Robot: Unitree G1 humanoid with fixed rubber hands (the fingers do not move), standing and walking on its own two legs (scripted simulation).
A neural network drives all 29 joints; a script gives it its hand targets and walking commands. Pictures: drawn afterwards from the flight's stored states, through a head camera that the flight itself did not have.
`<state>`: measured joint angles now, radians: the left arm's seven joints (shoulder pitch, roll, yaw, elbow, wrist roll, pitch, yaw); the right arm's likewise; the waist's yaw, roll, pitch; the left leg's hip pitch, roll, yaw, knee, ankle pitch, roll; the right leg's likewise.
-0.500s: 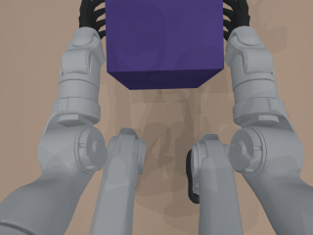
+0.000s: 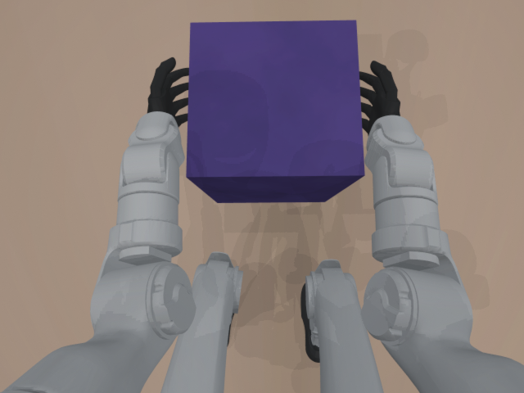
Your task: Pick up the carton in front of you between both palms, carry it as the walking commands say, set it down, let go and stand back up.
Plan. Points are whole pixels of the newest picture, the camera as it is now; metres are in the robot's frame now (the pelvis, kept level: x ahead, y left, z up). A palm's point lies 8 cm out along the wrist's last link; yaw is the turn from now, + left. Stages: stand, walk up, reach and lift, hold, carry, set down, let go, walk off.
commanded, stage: reach and lift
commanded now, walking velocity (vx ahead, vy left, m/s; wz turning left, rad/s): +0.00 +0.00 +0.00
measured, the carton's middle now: (271, 131) +0.50 +0.02 -0.12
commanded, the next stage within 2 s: hold in 2.00 s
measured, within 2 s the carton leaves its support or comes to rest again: neither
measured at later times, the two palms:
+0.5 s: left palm (111, 97) +0.43 +0.16 +0.12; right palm (461, 111) +0.43 -0.14 +0.11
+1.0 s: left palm out of the picture +0.38 +0.15 +0.26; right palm out of the picture +0.38 -0.15 +0.26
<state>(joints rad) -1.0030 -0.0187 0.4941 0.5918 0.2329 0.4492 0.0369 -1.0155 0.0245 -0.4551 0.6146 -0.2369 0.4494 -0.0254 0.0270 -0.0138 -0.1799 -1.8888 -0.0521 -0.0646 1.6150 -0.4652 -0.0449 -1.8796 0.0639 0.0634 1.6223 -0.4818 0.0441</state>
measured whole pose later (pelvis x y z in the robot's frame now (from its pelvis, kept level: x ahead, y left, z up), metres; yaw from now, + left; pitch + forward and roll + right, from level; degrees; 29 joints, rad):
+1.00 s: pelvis +0.08 +0.00 +0.24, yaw +1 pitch +2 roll +0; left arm -0.29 -0.16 0.29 0.38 0.26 0.55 0.01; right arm -0.28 0.15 -0.26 0.37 -0.25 0.55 0.00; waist 0.00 0.00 -0.08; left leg -0.31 -0.02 -0.08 0.50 -0.23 -0.02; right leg -0.30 0.02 0.07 0.51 -0.24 0.01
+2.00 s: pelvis +0.09 +0.00 +0.25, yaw +1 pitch -5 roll +0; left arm -0.26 -0.15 0.23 0.26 0.28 0.69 0.00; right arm -0.25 0.15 -0.21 0.26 -0.27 0.70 0.02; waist 0.00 0.00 0.02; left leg -0.08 -0.01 -0.08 0.36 -0.19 -0.01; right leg -0.07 0.01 0.08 0.37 -0.20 0.01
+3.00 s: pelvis +0.09 +0.00 +0.25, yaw +0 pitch -7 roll +0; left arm -0.25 -0.15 0.21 0.19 0.28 0.77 -0.01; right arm -0.24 0.15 -0.19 0.19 -0.27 0.77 0.02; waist 0.00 0.00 0.04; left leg -0.04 -0.01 -0.08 0.35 -0.18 -0.01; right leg -0.03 0.01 0.08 0.35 -0.19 0.01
